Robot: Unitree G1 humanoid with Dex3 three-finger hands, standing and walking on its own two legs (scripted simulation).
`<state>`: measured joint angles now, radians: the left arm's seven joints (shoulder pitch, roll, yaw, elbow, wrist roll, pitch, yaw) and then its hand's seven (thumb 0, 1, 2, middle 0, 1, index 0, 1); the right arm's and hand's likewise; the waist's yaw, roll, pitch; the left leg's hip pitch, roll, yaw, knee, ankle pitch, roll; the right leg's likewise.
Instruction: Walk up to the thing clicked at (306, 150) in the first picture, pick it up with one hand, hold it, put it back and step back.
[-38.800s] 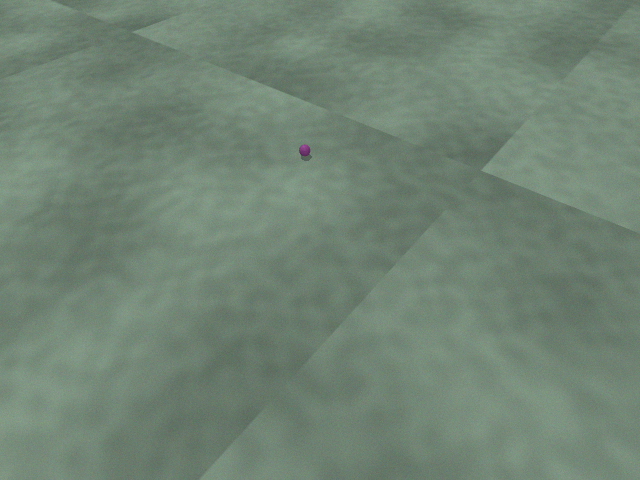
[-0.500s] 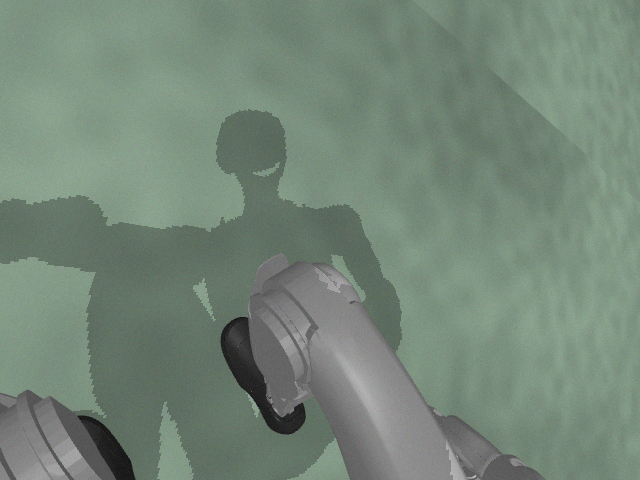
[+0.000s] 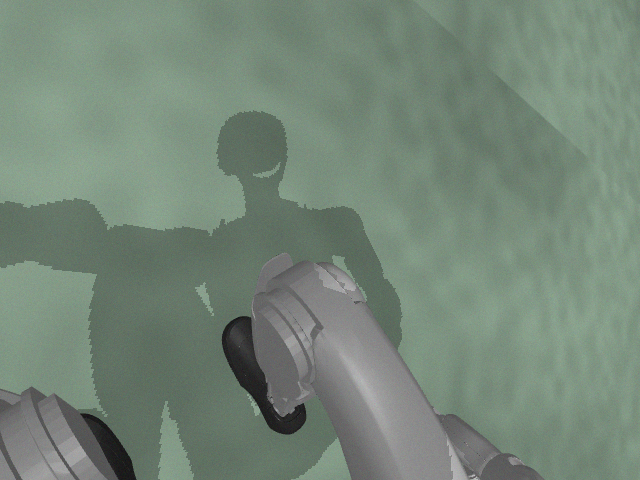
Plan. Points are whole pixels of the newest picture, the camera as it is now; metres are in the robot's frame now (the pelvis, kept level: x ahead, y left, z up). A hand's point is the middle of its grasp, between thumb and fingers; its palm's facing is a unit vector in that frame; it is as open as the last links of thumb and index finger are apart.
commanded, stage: close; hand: left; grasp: from above
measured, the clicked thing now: out of the picture +0.49 +0.39 -0.28
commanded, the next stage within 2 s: settle in 0.86 s
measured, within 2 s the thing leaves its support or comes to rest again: leaves its support in 1.24 s
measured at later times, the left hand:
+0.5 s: hand out of the picture +0.47 +0.37 -0.26, palm faces -0.45 -0.17 -0.88, open 10.5 cm
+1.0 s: hand out of the picture +0.47 +0.37 -0.26, palm faces -0.44 -0.17 -0.88, open 8.1 cm
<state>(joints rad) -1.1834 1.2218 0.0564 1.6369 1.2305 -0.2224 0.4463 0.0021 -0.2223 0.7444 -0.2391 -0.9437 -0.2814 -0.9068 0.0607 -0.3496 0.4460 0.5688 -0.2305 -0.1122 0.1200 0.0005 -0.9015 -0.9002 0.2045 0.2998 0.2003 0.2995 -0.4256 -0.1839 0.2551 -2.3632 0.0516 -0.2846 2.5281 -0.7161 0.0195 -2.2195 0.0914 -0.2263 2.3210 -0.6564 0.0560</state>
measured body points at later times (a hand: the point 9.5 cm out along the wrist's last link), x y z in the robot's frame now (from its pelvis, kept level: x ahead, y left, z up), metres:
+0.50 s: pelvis +0.00 +0.00 +0.00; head +0.31 +0.14 +0.29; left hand +0.49 +0.37 -0.21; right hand +0.05 -0.24 -0.05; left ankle +0.06 +0.12 -0.28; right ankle +0.12 -0.11 -0.28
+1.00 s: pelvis +0.00 +0.00 +0.00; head +0.30 +0.15 +0.30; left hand +0.49 +0.38 -0.21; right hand +0.06 -0.24 -0.05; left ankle +0.06 +0.12 -0.28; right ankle +0.12 -0.11 -0.28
